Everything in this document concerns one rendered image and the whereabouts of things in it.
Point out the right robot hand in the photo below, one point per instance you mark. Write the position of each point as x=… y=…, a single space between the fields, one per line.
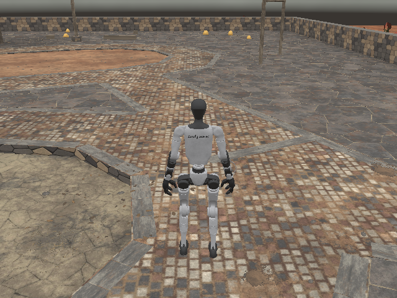
x=231 y=185

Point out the left robot forearm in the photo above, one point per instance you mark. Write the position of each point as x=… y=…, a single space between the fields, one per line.
x=170 y=168

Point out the left robot upper arm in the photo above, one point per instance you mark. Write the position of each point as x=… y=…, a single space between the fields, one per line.
x=176 y=141

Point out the left robot hand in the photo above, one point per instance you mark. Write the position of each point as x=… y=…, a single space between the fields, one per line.
x=166 y=187

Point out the robot left thigh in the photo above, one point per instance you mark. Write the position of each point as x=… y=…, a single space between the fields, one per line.
x=183 y=183

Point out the right robot upper arm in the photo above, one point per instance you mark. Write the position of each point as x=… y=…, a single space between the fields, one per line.
x=220 y=140

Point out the right robot shin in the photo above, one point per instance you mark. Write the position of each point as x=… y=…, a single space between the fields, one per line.
x=213 y=227

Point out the right robot forearm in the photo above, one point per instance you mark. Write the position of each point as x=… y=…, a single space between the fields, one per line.
x=227 y=167

